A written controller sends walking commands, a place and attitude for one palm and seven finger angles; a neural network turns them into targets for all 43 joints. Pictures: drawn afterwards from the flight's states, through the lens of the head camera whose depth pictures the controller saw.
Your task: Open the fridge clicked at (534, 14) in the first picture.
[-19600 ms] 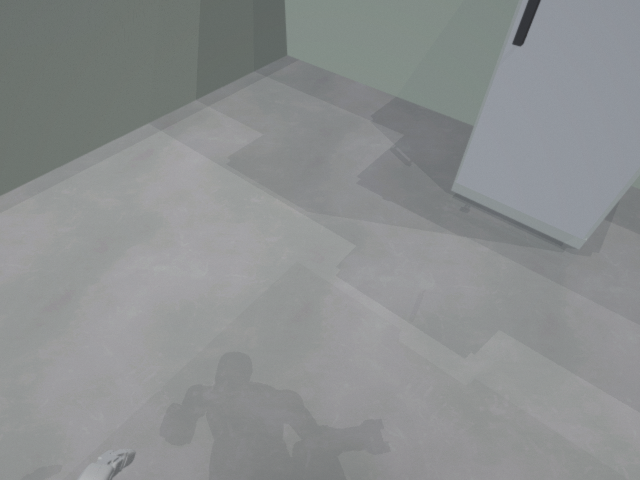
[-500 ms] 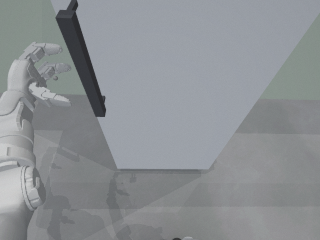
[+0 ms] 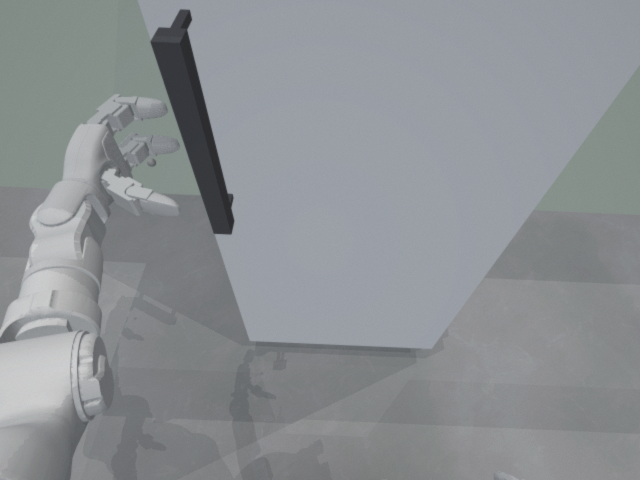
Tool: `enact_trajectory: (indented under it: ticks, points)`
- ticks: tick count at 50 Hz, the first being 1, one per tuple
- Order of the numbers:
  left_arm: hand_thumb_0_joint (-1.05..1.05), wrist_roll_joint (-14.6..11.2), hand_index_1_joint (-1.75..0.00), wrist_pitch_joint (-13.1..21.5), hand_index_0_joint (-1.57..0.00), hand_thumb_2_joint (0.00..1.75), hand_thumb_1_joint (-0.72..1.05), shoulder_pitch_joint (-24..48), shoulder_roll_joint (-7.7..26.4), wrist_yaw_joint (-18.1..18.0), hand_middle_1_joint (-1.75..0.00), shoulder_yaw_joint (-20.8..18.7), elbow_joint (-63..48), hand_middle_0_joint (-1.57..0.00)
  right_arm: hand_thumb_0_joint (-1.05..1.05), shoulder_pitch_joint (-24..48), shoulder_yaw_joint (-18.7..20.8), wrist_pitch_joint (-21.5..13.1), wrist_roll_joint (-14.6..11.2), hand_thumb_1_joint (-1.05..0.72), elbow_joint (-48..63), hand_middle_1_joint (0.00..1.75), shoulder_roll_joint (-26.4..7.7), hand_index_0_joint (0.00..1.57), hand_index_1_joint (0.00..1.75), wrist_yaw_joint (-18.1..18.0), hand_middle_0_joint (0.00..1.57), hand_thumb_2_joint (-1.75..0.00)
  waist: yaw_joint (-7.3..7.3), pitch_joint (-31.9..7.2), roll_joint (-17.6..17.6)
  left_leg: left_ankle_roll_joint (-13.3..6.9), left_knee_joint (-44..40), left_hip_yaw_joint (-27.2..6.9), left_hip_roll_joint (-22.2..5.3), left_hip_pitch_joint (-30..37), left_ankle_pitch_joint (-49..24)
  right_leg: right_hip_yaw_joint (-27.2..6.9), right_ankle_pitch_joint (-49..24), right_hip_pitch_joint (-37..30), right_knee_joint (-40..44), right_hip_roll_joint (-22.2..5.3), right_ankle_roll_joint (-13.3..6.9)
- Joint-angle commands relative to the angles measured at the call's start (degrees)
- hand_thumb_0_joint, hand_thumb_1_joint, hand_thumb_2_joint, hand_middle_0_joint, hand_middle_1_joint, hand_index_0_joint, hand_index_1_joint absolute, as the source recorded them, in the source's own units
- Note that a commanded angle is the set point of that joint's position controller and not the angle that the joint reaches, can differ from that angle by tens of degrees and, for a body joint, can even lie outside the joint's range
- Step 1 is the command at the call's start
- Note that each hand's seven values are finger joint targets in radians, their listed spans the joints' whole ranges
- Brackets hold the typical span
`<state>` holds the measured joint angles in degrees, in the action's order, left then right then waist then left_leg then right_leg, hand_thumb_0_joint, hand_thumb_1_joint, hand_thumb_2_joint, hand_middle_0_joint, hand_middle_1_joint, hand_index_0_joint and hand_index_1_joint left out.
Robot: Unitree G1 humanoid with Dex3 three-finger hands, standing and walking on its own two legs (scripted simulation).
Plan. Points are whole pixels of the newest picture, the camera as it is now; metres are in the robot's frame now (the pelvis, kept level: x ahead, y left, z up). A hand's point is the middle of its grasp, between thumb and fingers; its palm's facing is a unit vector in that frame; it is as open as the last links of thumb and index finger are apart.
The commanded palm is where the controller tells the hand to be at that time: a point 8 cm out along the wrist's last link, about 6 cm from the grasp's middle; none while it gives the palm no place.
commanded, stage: feel for the door with the fingertips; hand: left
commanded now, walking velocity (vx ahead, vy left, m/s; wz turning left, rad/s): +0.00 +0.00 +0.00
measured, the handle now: (207, 142) +0.51 +0.15 +0.13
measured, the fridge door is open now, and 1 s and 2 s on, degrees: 0 0 0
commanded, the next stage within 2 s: slide the fingers in behind the handle in 0.62 s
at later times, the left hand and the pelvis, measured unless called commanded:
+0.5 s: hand (188, 161) +0.47 +0.16 +0.14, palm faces -0.05 -1.00 -0.01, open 14.0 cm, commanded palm +0.44 +0.22 +0.14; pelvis -0.01 -0.02 +0.00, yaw -1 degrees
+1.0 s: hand (184, 161) +0.46 +0.17 +0.14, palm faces -0.07 -1.00 -0.01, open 13.8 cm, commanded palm +0.44 +0.22 +0.14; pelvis -0.01 -0.02 +0.00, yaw -1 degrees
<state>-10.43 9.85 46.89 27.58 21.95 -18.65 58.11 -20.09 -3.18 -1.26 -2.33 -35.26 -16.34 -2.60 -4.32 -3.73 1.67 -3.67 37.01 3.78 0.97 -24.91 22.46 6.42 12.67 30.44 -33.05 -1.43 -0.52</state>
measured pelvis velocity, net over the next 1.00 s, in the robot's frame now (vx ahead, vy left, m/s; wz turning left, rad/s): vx -0.01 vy -0.02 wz -0.01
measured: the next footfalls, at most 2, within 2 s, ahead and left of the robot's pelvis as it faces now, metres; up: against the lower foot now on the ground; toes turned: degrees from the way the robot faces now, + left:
none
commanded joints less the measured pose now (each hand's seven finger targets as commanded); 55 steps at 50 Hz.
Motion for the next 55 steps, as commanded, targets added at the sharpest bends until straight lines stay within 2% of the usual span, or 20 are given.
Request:
enact_trajectory:
  ticks: [1, 3, 4, 6, 7, 10, 15, 18, 23, 29, 33, 35, 36, 38, 41, 42, 43, 47, 52, 55]
  points:
    - [0.0, -0.98, -1.2, 4.98, -0.3, 0.3, -0.5, 26.57, 16.54, -0.91, -1.2, -4.42, -10.31, -0.3, 0.0, -5.19, 3.49, -1.63, -0.25, -0.9, 4.89, 0.3, -9.71, 0.2, 0.3, -1.14, 0.2, -0.9, -0.91, -20.22, 0.8, 3.73, -4.6, -6.88, -2.17, 4.88, -27.37, -4.22, -16.32, -14.41, -0.77, 1.62, -1.61]
    - [0.0, -0.59, -1.2, 5.83, -0.3, 0.3, -0.5, 27.57, 14.25, -1.1, -1.2, -2.72, -11.21, -0.3, 0.0, -5.08, 3.52, -1.99, -0.18, -0.9, 4.96, 0.3, -9.37, 0.2, 0.3, -1.05, 0.2, -0.9, -0.91, -20.98, 2.98, 3.95, -4.46, -6.9, -2.13, 6.18, -27.53, -4.33, -15.75, -13.46, -0.79, 1.59, -1.62]
    - [0.0, -0.4, -1.2, 6.38, -0.3, 0.3, -0.5, 28.35, 15.05, -1.35, -1.2, -3.11, -12.03, -0.3, 0.0, -5.26, 3.62, -2.05, -0.11, -0.9, 4.71, 0.3, -9.44, 0.2, 0.3, -1.06, 0.2, -0.9, -1.05, -21.57, 3.62, 3.98, -4.37, -6.86, -2.19, 6.51, -26.99, -4.41, -15.47, -13.27, -0.71, 1.63, -1.58]
    - [0.0, -0.54, -1.2, 7.12, -0.3, 0.3, -0.5, 29.11, 14.73, -1.56, -1.2, -2.85, -13.44, -0.3, 0.0, -5.53, 3.78, -2.07, -0.08, -0.9, 4.5, 0.3, -9.41, 0.2, 0.3, -1.1, 0.2, -0.9, -1.29, -23.02, 3.3, 4.05, -4.18, -7.17, -2.34, 7.72, -28.48, -4.38, -16.07, -13.59, -0.79, 1.76, -1.51]
    - [0.0, -0.57, -1.2, 7.18, -0.3, 0.3, -0.5, 27.89, 14.36, -1.58, -1.2, -2.95, -13.69, -0.3, 0.0, -5.43, 3.82, -2.22, -0.07, -0.9, 4.64, 0.3, -9.31, 0.2, 0.3, -1.0, 0.2, -0.9, -0.64, -23.25, 4.22, 4.15, -4.29, -7.14, -2.33, 8.01, -29.02, -4.42, -16.12, -13.78, -0.73, 1.77, -1.6]
    - [0.0, -1.07, -1.2, 6.69, -0.3, 0.3, -0.5, 28.54, 12.01, -1.76, -1.2, -1.23, -12.74, -0.3, 0.0, -5.46, 3.81, -2.25, -0.2, -0.9, 4.08, 0.3, -9.29, 0.2, 0.3, -1.17, 0.2, -0.9, -1.58, -21.46, 3.27, 3.41, -4.54, -6.54, -2.09, 6.37, -26.4, -4.38, -15.7, -14.16, -0.26, 1.7, -1.55]
    - [0.0, -0.49, -1.2, 5.21, -0.3, 0.3, -0.5, 25.85, 15.04, -3.25, -1.2, -4.37, -9.33, -0.3, 0.0, -5.9, 3.77, -2.15, -0.19, -0.9, 3.86, 0.3, -9.57, 0.2, 0.3, -1.35, 0.2, -0.9, -0.69, -19.42, -1.23, 2.15, -5.79, -5.31, -1.43, 0.77, -19.83, -4.63, -15.38, -17.85, -0.03, 1.46, -1.52]
    - [0.0, 0.36, -1.2, 5.66, -0.3, 0.3, -0.5, 26.93, 13.89, -3.93, -1.2, -2.97, -10.68, -0.3, 0.0, -5.16, 3.67, -2.5, -0.25, -0.9, 4.35, 0.3, -9.11, 0.2, 0.3, -1.24, 0.2, -0.9, -0.86, -19.24, 2.09, 1.99, -5.74, -4.51, -1.1, 0.64, -18.52, -5.37, -15.43, -17.45, 0.14, 1.24, -1.41]
    - [0.0, 0.68, -1.2, 7.78, -0.3, 0.3, -0.5, 28.75, 17.06, -4.52, -1.2, -5.37, -12.05, -0.3, 0.0, -5.66, 3.81, -2.63, -0.2, -0.9, 4.27, 0.3, -9.05, 0.2, 0.3, -1.46, 0.2, -0.9, -0.66, -23.39, 0.98, 1.79, -5.34, -4.28, -0.99, 1.35, -19.9, -6.05, -18.29, -20.7, -0.43, 1.33, -1.31]
    - [0.0, 1.14, -1.2, 6.22, -0.3, 0.3, -0.5, 31.0, 16.01, -3.22, -1.2, -2.79, -4.71, -0.3, 0.0, -5.97, 3.32, -2.49, -0.72, -0.9, 3.17, 0.3, -9.48, 0.2, 0.3, -1.95, 0.2, -0.9, -2.8, -17.6, 0.86, 1.42, -5.41, -4.02, -0.76, -2.04, -14.63, -6.24, -15.03, -17.43, 0.48, 1.07, -1.05]
    - [0.0, 1.15, -1.2, 6.05, -0.3, 0.3, -0.5, 33.78, 17.49, -2.68, -1.2, -3.07, -2.91, -0.3, 0.0, -6.65, 3.35, -2.68, -0.71, -0.9, 2.84, 0.3, -9.89, 0.2, 0.3, -2.28, 0.2, -0.9, -3.86, -18.61, -0.24, 1.22, -4.58, -4.18, -0.67, -2.67, -13.09, -6.61, -13.9, -16.73, 0.5, 1.01, -0.74]
    - [0.0, 0.94, -1.2, 6.44, -0.3, 0.3, -0.5, 35.52, 16.09, -2.4, -1.2, -1.69, -2.67, -0.3, 0.0, -7.12, 3.32, -2.84, -0.64, -0.9, 2.73, 0.3, -9.94, 0.2, 0.3, -2.36, 0.2, -0.9, -4.55, -19.58, -0.33, 1.16, -4.2, -4.5, -0.61, -2.41, -13.45, -6.46, -13.83, -16.38, 0.07, 1.0, -0.78]
    - [0.0, 0.91, -1.2, 6.64, -0.3, 0.3, -0.5, 36.74, 16.6, -2.36, -1.2, -2.04, -2.74, -0.3, 0.0, -7.27, 3.24, -2.98, -0.54, -0.9, 2.45, 0.3, -9.9, 0.2, 0.3, -2.28, 0.2, -0.9, -4.55, -19.75, 1.09, 1.32, -4.11, -4.65, -0.64, -2.16, -13.58, -6.5, -13.83, -15.8, 0.11, 1.03, -0.77]
    - [0.0, 0.7, -1.2, 7.11, -0.3, 0.3, -0.5, 35.1, 16.03, -2.03, -1.2, -2.05, -3.31, -0.3, 0.0, -7.34, 3.4, -3.08, -0.41, -0.9, 2.69, 0.3, -9.79, 0.2, 0.3, -2.02, 0.2, -0.9, -3.9, -22.08, 1.97, 1.42, -3.69, -4.52, -0.53, -1.32, -15.16, -6.55, -15.13, -16.54, -0.36, 1.11, -0.87]
    - [0.0, -0.08, -1.2, 7.8, -0.3, 0.3, -0.5, 33.34, 19.05, -1.45, -1.2, -4.67, -4.85, -0.3, 0.0, -7.53, 3.5, -2.85, -0.39, -0.9, 3.07, 0.3, -10.13, 0.2, 0.3, -1.98, 0.2, -0.9, -2.85, -24.62, 0.15, 1.36, -3.46, -4.46, -0.66, -1.95, -16.63, -6.68, -17.36, -19.28, -0.88, 1.11, -0.83]
    - [0.0, -0.11, -1.2, 7.77, -0.3, 0.3, -0.5, 32.34, 17.69, -1.07, -1.2, -3.77, -4.86, -0.3, 0.0, -6.95, 3.46, -2.83, -0.43, -0.9, 3.38, 0.3, -9.85, 0.2, 0.3, -1.84, 0.2, -0.9, -2.6, -24.69, 1.69, 1.39, -3.59, -4.21, -0.53, -1.78, -16.44, -6.83, -17.4, -19.47, -0.85, 1.09, -0.89]
    - [0.0, -0.33, -1.2, 7.47, -0.3, 0.3, -0.5, 30.07, 17.9, -0.85, -1.2, -4.34, -3.56, -0.3, 0.0, -6.99, 3.45, -2.73, -0.56, -0.9, 3.56, 0.3, -9.97, 0.2, 0.3, -1.85, 0.2, -0.9, -2.24, -23.26, -0.62, 1.36, -3.78, -4.27, -0.67, -2.7, -16.07, -6.51, -17.18, -19.58, -0.79, 1.16, -0.91]
    - [0.0, -0.4, -1.2, 7.8, -0.3, 0.3, -0.5, 28.46, 16.77, -0.87, -1.2, -3.56, -8.12, -0.3, 0.0, -5.9, 3.49, -2.43, -0.63, -0.9, 4.55, 0.3, -9.56, 0.2, 0.3, -1.7, 0.2, -0.9, -1.2, -22.99, 3.53, 1.62, -4.39, -4.36, -0.81, -0.58, -17.5, -6.15, -16.67, -18.63, -0.65, 1.25, -1.24]
    - [0.0, -1.28, -1.2, 7.14, -0.3, 0.3, -0.5, 26.33, 15.05, -1.99, -1.2, -3.5, -11.56, -0.3, 0.0, -5.42, 3.85, -2.47, -0.65, -0.9, 5.05, 0.3, -9.5, 0.2, 0.3, -1.55, 0.2, -0.9, -1.08, -21.91, 0.41, 1.54, -5.22, -4.53, -1.24, 0.31, -17.24, -5.66, -15.71, -18.53, -0.04, 1.59, -1.11]
    - [0.0, -1.49, -1.2, 6.49, -0.3, 0.3, -0.5, 24.39, 14.17, -2.82, -1.2, -3.31, -13.3, -0.3, 0.0, -4.71, 3.78, -2.55, -0.8, -0.9, 5.52, 0.3, -9.3, 0.2, 0.3, -1.57, 0.2, -0.9, -0.38, -21.06, 1.74, 1.63, -5.67, -4.33, -1.11, 0.78, -17.52, -5.39, -15.26, -18.76, 0.05, 1.45, -1.45]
